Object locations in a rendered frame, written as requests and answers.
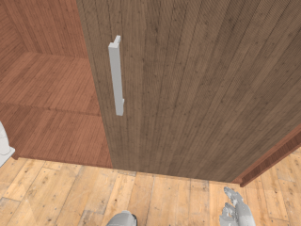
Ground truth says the left robot thigh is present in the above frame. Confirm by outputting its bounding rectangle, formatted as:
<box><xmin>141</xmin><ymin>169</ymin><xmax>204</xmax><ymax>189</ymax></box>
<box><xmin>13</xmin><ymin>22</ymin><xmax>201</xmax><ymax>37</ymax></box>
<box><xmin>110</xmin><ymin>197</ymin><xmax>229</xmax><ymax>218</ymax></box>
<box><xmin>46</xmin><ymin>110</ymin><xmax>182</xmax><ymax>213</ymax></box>
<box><xmin>106</xmin><ymin>213</ymin><xmax>136</xmax><ymax>226</ymax></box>

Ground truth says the handle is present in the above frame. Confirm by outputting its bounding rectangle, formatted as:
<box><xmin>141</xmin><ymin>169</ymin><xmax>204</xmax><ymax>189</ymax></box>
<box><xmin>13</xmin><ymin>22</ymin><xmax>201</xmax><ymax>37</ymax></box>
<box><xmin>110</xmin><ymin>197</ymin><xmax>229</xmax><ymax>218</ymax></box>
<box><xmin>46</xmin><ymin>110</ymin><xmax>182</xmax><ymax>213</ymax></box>
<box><xmin>108</xmin><ymin>35</ymin><xmax>124</xmax><ymax>116</ymax></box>

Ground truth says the left robot shin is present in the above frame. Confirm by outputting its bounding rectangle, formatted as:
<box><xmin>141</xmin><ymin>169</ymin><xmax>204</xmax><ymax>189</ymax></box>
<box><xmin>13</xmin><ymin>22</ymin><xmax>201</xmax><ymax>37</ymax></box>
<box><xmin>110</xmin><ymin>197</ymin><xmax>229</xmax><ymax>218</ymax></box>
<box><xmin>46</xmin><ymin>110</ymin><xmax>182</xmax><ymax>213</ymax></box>
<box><xmin>121</xmin><ymin>210</ymin><xmax>132</xmax><ymax>216</ymax></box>

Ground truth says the wardrobe door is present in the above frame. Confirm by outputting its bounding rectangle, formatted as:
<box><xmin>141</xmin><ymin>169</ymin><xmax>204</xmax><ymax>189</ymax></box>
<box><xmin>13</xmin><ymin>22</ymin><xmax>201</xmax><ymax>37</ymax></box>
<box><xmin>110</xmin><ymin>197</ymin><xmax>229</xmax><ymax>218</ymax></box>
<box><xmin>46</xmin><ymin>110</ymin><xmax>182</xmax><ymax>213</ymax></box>
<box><xmin>76</xmin><ymin>0</ymin><xmax>301</xmax><ymax>184</ymax></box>
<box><xmin>237</xmin><ymin>123</ymin><xmax>301</xmax><ymax>179</ymax></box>

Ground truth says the right robot hand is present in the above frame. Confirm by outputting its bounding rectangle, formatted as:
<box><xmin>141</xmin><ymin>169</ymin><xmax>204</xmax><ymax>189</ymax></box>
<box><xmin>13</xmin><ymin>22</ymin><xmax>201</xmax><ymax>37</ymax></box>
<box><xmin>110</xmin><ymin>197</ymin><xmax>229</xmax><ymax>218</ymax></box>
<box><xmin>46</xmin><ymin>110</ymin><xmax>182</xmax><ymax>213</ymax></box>
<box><xmin>219</xmin><ymin>186</ymin><xmax>256</xmax><ymax>226</ymax></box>

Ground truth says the left robot hand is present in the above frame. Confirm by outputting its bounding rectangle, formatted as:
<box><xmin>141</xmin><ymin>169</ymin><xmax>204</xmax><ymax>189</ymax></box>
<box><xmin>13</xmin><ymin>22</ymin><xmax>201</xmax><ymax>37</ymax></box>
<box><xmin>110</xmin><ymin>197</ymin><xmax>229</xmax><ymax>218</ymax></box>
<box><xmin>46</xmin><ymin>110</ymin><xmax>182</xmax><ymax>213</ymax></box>
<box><xmin>0</xmin><ymin>122</ymin><xmax>15</xmax><ymax>168</ymax></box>

